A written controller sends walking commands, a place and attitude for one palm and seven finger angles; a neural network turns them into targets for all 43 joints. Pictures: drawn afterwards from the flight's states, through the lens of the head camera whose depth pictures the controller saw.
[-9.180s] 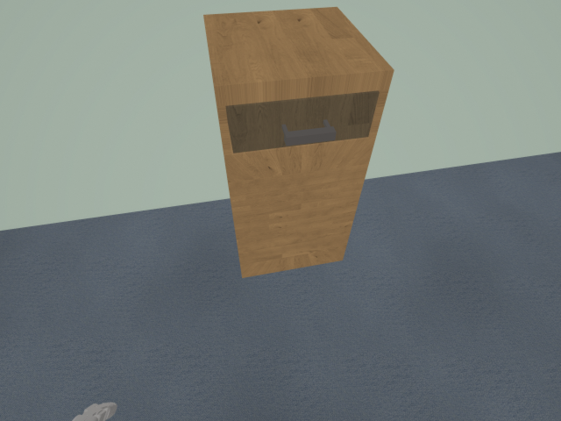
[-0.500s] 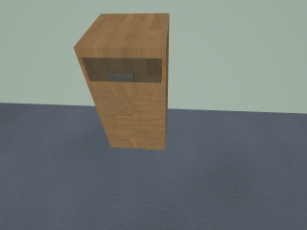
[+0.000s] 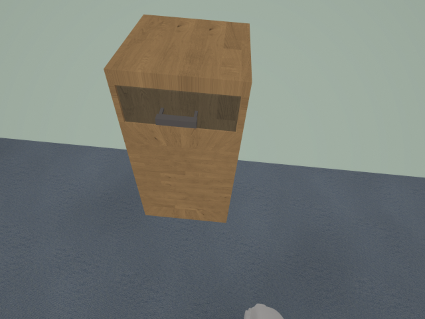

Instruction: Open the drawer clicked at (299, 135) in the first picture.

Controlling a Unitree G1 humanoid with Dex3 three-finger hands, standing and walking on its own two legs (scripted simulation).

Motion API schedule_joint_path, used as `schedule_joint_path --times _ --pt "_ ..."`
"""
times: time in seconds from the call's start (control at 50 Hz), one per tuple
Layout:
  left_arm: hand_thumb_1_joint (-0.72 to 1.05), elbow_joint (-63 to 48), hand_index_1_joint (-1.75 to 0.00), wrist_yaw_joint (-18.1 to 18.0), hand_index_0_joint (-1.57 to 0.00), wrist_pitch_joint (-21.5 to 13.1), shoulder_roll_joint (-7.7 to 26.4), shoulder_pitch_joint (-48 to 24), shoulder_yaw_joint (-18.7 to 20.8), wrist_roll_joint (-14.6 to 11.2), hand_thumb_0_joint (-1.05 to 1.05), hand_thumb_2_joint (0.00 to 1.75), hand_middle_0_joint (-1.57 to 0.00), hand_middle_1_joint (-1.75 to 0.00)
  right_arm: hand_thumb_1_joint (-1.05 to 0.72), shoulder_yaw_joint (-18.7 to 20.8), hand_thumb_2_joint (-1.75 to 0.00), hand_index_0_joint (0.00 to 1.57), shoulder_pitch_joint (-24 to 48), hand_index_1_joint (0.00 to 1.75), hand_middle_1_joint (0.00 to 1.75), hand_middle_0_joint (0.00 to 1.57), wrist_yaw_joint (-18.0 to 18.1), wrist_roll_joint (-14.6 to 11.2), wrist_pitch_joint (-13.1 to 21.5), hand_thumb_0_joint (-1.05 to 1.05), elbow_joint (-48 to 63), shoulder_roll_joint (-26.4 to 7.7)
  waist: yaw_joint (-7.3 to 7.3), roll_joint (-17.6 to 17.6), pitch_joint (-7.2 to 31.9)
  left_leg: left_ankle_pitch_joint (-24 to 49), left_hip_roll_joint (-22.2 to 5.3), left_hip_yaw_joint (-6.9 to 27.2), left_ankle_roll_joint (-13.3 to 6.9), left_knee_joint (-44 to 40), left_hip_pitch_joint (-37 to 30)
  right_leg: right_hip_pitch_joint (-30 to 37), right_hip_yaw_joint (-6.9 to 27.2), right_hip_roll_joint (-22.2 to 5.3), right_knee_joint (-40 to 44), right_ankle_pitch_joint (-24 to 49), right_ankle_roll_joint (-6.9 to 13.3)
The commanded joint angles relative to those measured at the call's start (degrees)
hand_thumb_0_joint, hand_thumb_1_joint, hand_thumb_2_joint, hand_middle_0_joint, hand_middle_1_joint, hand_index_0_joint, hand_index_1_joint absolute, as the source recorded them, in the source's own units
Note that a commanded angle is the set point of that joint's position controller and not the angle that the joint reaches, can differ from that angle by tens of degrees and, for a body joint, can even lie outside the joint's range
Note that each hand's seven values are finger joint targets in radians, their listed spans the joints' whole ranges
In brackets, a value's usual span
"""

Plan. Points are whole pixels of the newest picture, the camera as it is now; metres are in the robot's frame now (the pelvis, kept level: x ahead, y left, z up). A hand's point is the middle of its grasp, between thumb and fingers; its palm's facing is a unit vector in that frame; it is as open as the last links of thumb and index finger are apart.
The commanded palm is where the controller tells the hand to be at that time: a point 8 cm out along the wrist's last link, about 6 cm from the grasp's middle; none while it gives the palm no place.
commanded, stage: take the last steps up to it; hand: left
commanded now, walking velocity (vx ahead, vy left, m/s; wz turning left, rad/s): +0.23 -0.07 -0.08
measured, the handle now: (177, 116) +0.70 +0.15 -0.05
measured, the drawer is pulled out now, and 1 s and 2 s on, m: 0.00 0.00 0.00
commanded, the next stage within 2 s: come to a stop and stand still in 0.14 s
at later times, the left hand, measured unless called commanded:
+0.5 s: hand (156, 279) +0.24 +0.14 -0.16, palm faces +0.01 -0.97 -0.26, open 7.2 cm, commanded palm none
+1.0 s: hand (124, 315) +0.17 +0.20 -0.18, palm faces -0.01 -0.98 -0.21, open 7.4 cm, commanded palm none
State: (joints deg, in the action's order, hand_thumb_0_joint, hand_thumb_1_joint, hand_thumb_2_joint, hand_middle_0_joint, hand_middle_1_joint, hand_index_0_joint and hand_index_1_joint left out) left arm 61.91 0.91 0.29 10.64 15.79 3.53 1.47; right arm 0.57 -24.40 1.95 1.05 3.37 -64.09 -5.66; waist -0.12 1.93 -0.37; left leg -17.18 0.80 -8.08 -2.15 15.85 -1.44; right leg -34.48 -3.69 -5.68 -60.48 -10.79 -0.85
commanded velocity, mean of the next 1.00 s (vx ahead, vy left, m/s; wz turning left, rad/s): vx -0.06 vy -0.02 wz -0.01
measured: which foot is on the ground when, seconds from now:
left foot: down 0.00-0.22, up 0.24-0.68, down 0.70-1.00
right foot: up 0.00-0.18, down 0.20-0.72, up 0.74-1.00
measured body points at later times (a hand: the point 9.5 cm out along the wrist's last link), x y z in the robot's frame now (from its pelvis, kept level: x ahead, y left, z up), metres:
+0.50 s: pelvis +0.15 -0.04 -0.01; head +0.18 -0.07 +0.44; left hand +0.24 +0.19 -0.14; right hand +0.19 -0.28 -0.17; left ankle +0.17 +0.11 -0.69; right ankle +0.20 -0.12 -0.74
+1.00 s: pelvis +0.14 +0.00 +0.00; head +0.16 +0.02 +0.45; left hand +0.17 +0.25 -0.16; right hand +0.18 -0.24 -0.14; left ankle +0.15 +0.11 -0.74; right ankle +0.07 -0.14 -0.68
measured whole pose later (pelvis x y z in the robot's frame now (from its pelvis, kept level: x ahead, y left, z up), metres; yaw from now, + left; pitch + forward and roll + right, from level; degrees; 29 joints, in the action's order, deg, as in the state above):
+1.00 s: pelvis +0.14 +0.00 +0.00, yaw -4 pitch +1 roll -1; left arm 60.3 -0.4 3.9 12.8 14.3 3.7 1.0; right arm 1.4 -11.7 2.8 1.7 -0.9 -57.9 -8.6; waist 0.0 1.7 -1.8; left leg -12.4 -2.4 -3.5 -0.4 23.9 12.6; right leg -20.6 1.1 -1.3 -53.4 -24.8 -2.7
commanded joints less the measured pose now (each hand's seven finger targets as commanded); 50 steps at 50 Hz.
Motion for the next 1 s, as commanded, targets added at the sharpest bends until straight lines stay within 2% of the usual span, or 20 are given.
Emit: schedule_joint_path --times 0.0,0.08,0.14,0.16,0.18,0.2,0.22,0.26,0.3,0.34,0.38,0.52,0.6,0.64,0.66,0.68,0.7,0.72,0.82,0.98 --pt "0.9 -5.4 -0.3 0.4 -0.2 -0.9 0.5 -6.3 -0.2 -0.3 0.0 0.9 -0.2 -0.3 -0.9 1.9 -0.9 0.2 -5.8 0.3 0.3 0.2 0.7 0.2 1.3 0.0 0.3 -8.1 -1.49 -7.7 -9.7 33.1 -17.0 7.3 -6.0 -4.1 0.0 -7.2 -1.3 -0.6 8.1 1.2 0.1" --pt "0.9 -6.7 -0.3 0.3 -0.2 -1.7 -0.1 -9.1 -0.6 -0.6 0.0 0.9 -0.2 -0.3 -0.9 2.1 -0.9 0.2 -6.5 0.3 0.3 0.2 0.8 0.6 0.7 0.0 -1.0 -9.3 -1.69 -8.7 -8.2 47.7 -16.9 4.4 -5.4 1.8 -1.4 2.2 -4.7 3.0 21.1 -1.5 2.7" --pt "0.9 -2.3 -0.3 -0.3 -0.2 -2.8 2.5 4.7 0.4 -0.2 0.0 0.9 -0.2 -0.3 -0.9 2.7 -0.9 0.2 -4.0 0.3 0.3 0.2 0.6 0.0 0.4 0.0 -0.8 -10.9 4.63 -6.8 -0.4 52.3 -14.8 2.2 -2.7 18.3 2.7 23.1 -6.3 6.4 28.9 4.7 4.2" --pt "0.9 -0.3 -0.3 -0.6 -0.2 -3.7 5.9 11.6 1.3 0.2 0.0 0.9 -0.2 -0.3 -0.9 2.8 -0.9 0.2 -3.8 0.3 0.3 0.2 0.1 -0.7 0.5 0.0 -0.5 -10.0 7.62 -3.1 4.5 41.1 -11.9 1.2 -0.8 30.4 12.0 36.9 -0.9 1.8 30.1 11.8 6.3" --pt "0.9 0.8 -0.3 -1.2 -0.2 -4.3 11.6 16.9 2.8 0.2 0.0 0.9 -0.2 -0.3 -0.9 2.4 -0.9 0.2 -6.6 0.3 0.3 0.2 -0.2 -1.4 0.8 0.0 0.8 -6.6 8.08 9.8 11.9 0.9 -2.3 -0.6 1.8 50.4 25.5 49.0 22.7 -14.8 33.3 26.8 13.7" --pt "0.9 0.3 -0.3 -1.5 -0.2 -3.9 13.3 15.6 2.6 -1.2 0.0 0.9 -0.2 -0.3 -0.9 2.4 -0.9 0.2 -6.3 0.3 0.3 0.2 0.1 -1.6 0.1 0.0 1.8 -6.9 5.94 8.5 12.8 -17.5 -1.0 5.6 1.1 62.9 27.6 44.7 29.4 -21.1 39.5 29.1 18.3" --pt "0.9 -1.1 -0.3 -1.8 -0.2 -3.4 11.1 9.4 2.1 -1.3 0.0 0.9 -0.2 -0.3 -0.9 2.6 -0.9 0.2 -3.6 0.3 0.3 0.2 0.0 -1.4 -0.4 0.0 1.8 -6.3 4.66 2.7 6.7 -14.3 -4.2 8.4 0.6 64.2 29.2 37.1 24.8 -19.4 42.5 18.2 18.1" --pt "0.9 -3.7 -0.3 -2.4 -0.2 -3.2 6.2 0.1 0.3 -1.1 0.0 0.9 -0.2 -0.3 -0.9 2.0 -0.9 0.2 -0.2 0.3 0.3 0.2 0.0 -0.6 -1.7 0.0 1.9 -4.5 1.14 -2.1 -1.9 -7.9 -7.0 9.7 1.7 59.3 26.8 20.3 16.3 -15.7 44.2 23.3 13.9" --pt "0.9 -4.9 -0.3 -3.1 -0.2 -2.9 3.5 -5.6 -0.8 -0.7 0.0 0.9 -0.2 -0.3 -0.9 1.5 -0.9 0.2 -3.2 0.3 0.3 0.2 0.1 -0.5 -3.8 0.0 0.6 -2.1 -2.57 -3.2 -1.8 -6.3 -7.1 9.8 2.8 49.3 19.0 10.8 7.8 -12.1 44.9 27.8 11.3" --pt "0.9 -5.8 -0.3 -3.2 -0.2 -2.3 4.6 -6.4 -0.4 -0.2 0.0 0.9 -0.2 -0.3 -0.9 1.7 -0.9 0.2 -3.5 0.3 0.3 0.2 -0.2 -0.9 -5.3 0.0 0.9 -1.9 -2.93 1.1 -0.3 -6.0 -5.5 8.0 3.3 42.8 17.8 10.3 4.1 -10.5 43.5 26.0 10.6" --pt "0.9 -5.9 -0.3 -3.1 -0.2 -1.5 5.3 -4.0 0.4 -0.3 0.0 0.9 -0.2 -0.3 -0.9 2.4 -0.9 0.2 -0.3 0.3 0.3 0.2 -0.4 -0.4 -6.2 0.0 2.5 -3.8 -0.96 2.9 0.6 -4.9 -4.1 7.6 4.1 41.7 21.4 14.6 5.8 -10.8 43.2 24.2 11.2" --pt "0.9 -8.0 -0.3 -3.4 -0.2 -0.1 8.7 -4.1 1.6 0.2 0.0 0.9 -0.2 -0.3 -0.9 3.5 -0.9 0.2 9.6 0.3 0.3 0.2 -0.8 -0.3 -6.6 0.0 8.2 -7.4 0.89 7.0 2.8 -7.9 -2.4 8.5 5.4 37.7 24.9 22.8 8.1 -12.6 38.5 35.9 12.8" --pt "0.9 -8.6 -0.3 -3.4 -0.2 0.5 9.6 -4.6 2.0 0.6 0.0 0.9 -0.2 -0.3 -0.9 3.4 -0.9 0.2 10.4 0.3 0.3 0.2 -0.9 -0.6 -5.9 0.0 9.2 -7.2 0.5 8.4 4.4 -6.4 -2.1 7.5 4.8 27.2 20.3 23.9 8.7 -11.5 36.6 29.8 12.0" --pt "0.9 -8.6 -0.3 -3.3 -0.2 0.7 9.5 -4.8 1.8 0.1 0.0 0.9 -0.2 -0.3 -0.9 3.2 -0.9 0.2 8.2 0.3 0.3 0.2 -0.9 -0.5 -5.1 0.0 8.5 -7.4 -0.9 7.6 6.0 3.7 -1.8 6.5 4.4 13.7 13.2 23.1 7.3 -8.8 32.9 24.5 8.5" --pt "0.9 -8.5 -0.3 -3.2 -0.2 0.9 8.3 -4.0 1.4 -0.4 0.0 0.9 -0.2 -0.3 -0.9 3.3 -0.9 0.2 7.1 0.3 0.3 0.2 -0.8 -0.4 -4.5 0.0 7.9 -8.7 -1.27 3.6 7.1 10.5 -3.9 7.1 3.9 7.1 7.5 20.5 5.6 -6.2 29.5 17.7 5.8" --pt "0.9 -8.9 -0.3 -3.0 -0.2 1.1 5.2 -1.6 0.8 -0.9 0.0 0.9 -0.2 -0.3 -0.9 3.9 -0.9 0.2 7.6 0.3 0.3 0.2 -0.7 0.1 -3.8 0.0 8.9 -13.1 -0.65 -10.1 7.3 23.0 -14.7 19.1 0.7 3.1 3.8 12.8 1.9 0.1 23.3 0.0 2.3" --pt "0.9 -9.2 -0.3 -2.9 -0.2 1.4 3.8 -1.1 0.1 -0.8 0.0 0.9 -0.2 -0.3 -0.9 4.3 -0.9 0.2 10.3 0.3 0.3 0.2 -0.5 0.2 -4.0 0.0 10.6 -15.9 0.0 -17.6 4.1 35.9 -23.4 25.8 -4.2 1.2 9.2 9.8 0.8 3.8 15.1 -20.6 0.1" --pt "0.9 -9.2 -0.3 -3.0 -0.2 1.7 4.9 -2.1 0.4 -0.6 0.0 0.9 -0.2 -0.3 -0.9 3.9 -0.9 0.2 11.7 0.3 0.3 0.2 -0.2 0.6 -4.1 0.0 11.2 -15.5 -0.24 -12.7 2.5 34.8 -24.2 23.9 -8.1 1.6 13.8 11.5 4.5 3.8 8.6 -22.2 0.4" --pt "0.9 -6.0 -0.3 -1.9 -0.2 1.8 5.4 0.2 1.1 -0.3 0.0 0.9 -0.2 -0.3 -0.9 2.7 -0.9 0.2 13.2 0.3 0.3 0.2 1.4 0.5 -3.2 0.0 10.2 -12.6 0.72 -9.4 2.5 39.8 -17.3 15.0 -6.4 4.0 7.8 6.4 6.9 5.0 -1.4 -12.9 -1.2" --pt "0.9 -5.9 -0.3 -1.1 -0.2 2.3 3.2 -3.9 -0.1 -0.5 0.0 0.9 -0.2 -0.3 -0.9 3.7 -0.9 0.2 7.3 0.3 0.3 0.2 1.1 0.8 -3.7 0.0 6.6 -14.4 -2.68 -12.9 1.7 24.6 -17.9 17.5 -6.8 1.5 4.6 11.2 3.2 3.4 16.0 -16.8 -1.8"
